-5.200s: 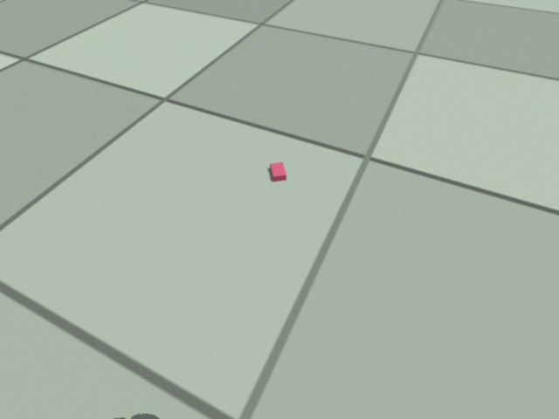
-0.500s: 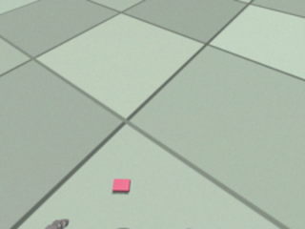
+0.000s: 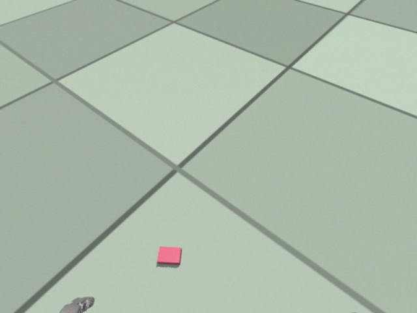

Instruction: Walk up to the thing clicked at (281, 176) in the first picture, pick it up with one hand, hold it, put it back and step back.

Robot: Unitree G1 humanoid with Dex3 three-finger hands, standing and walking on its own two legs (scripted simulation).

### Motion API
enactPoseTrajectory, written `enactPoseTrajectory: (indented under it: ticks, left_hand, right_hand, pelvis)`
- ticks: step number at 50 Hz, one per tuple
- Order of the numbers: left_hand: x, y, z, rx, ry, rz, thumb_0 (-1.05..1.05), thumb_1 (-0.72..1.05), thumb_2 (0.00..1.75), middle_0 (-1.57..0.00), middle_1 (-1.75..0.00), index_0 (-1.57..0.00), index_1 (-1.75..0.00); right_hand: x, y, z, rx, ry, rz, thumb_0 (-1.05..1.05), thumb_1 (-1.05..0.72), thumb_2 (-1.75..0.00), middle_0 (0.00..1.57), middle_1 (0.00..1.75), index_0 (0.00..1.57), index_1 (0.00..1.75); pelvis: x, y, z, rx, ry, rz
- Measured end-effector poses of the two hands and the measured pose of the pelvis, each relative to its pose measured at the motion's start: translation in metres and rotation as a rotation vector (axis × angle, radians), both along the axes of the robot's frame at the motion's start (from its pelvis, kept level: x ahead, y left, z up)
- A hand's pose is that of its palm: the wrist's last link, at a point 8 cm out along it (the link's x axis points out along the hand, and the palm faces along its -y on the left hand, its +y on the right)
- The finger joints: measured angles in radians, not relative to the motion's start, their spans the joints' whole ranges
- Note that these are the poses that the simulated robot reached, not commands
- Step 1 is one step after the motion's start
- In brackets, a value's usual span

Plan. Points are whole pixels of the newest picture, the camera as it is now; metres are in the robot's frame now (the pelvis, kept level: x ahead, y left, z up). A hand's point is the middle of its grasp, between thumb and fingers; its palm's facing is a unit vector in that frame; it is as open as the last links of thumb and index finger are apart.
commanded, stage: walk up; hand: left
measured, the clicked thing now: (169, 255) +0.43 +0.22 -0.76
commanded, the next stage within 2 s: stand in 0.32 s
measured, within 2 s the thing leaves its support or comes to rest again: neither
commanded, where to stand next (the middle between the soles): +0.05 -0.03 m, yaw +2 degrees
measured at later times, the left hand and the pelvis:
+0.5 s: hand out of the picture +0.09 +0.25 -0.15, palm faces -0.01 -0.95 -0.31, open 7.4 cm; pelvis +0.01 +0.01 +0.01, yaw +1 degrees
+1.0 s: hand out of the picture +0.11 +0.26 -0.15, palm faces -0.02 -0.94 -0.35, open 7.4 cm; pelvis +0.03 +0.01 +0.01, yaw +0 degrees
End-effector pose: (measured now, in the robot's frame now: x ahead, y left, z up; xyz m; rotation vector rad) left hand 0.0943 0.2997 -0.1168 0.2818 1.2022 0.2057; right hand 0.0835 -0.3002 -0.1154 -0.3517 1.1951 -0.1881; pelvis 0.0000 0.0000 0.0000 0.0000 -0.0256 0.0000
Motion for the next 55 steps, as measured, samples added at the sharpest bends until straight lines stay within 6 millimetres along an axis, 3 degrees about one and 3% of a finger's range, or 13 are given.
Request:
enactPoseTrajectory:
  ticks: [10,22,34,55]
  left_hand:
    - [-0.008,0.002,-0.001,0.001,0.020,0.012,0.01,0.90,0.90,-0.20,-0.30,-0.20,-0.30]
    - [-0.009,-0.003,-0.001,-0.012,0.022,-0.002,0.01,0.90,0.90,-0.20,-0.30,-0.20,-0.30]
    - [0.001,0.001,0.006,0.014,0.016,-0.019,0.01,0.90,0.90,-0.20,-0.30,-0.20,-0.30]
    - [0.011,0.003,0.008,0.026,0.015,-0.028,0.01,0.90,0.90,-0.20,-0.30,-0.20,-0.30]
  right_hand:
    - [-0.005,0.001,-0.001,-0.003,0.024,-0.008,0.01,-0.91,-0.90,0.20,0.30,0.21,0.30]
    - [0.003,0.005,0.002,0.011,0.021,0.001,0.01,-0.91,-0.90,0.20,0.30,0.21,0.30]
    - [0.014,0.017,-0.002,0.050,0.021,-0.011,0.01,-0.91,-0.90,0.20,0.30,0.21,0.30]
    - [0.020,0.011,0.001,0.036,0.020,-0.028,0.01,-0.91,-0.90,0.20,0.30,0.20,0.30]
  pelvis:
    - [0.002,0.002,0.000,-0.002,-0.003,0.009]
    - [0.007,0.004,0.004,-0.002,-0.006,0.011]
    - [0.019,0.007,0.007,0.000,-0.009,0.005]
    - [0.027,0.007,0.008,0.003,-0.011,0.000]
